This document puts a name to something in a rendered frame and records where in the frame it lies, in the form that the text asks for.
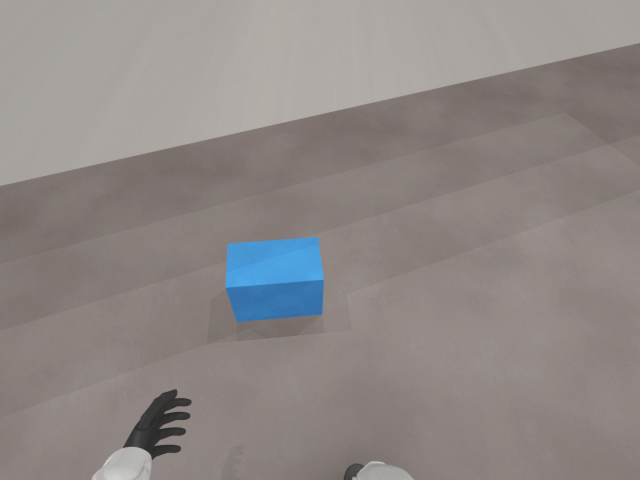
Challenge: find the robot right shin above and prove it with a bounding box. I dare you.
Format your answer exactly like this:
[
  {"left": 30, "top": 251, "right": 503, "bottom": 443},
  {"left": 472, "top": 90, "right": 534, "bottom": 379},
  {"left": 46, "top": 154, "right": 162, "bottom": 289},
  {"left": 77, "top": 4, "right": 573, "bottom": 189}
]
[{"left": 359, "top": 461, "right": 385, "bottom": 473}]

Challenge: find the left robot forearm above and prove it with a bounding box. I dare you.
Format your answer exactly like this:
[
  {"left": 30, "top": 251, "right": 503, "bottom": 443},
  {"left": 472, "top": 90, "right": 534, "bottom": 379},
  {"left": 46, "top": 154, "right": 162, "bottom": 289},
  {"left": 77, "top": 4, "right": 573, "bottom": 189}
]
[{"left": 92, "top": 447, "right": 152, "bottom": 480}]

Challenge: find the carton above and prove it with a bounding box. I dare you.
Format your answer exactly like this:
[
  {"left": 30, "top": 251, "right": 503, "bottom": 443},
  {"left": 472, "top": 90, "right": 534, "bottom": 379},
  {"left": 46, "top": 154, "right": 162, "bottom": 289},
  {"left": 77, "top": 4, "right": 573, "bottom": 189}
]
[{"left": 226, "top": 237, "right": 324, "bottom": 322}]

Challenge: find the left robot hand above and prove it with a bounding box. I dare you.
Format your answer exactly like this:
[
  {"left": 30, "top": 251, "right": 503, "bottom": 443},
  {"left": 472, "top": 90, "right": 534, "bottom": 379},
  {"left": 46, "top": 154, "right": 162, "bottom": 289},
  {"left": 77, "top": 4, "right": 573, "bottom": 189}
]
[{"left": 123, "top": 389, "right": 192, "bottom": 460}]

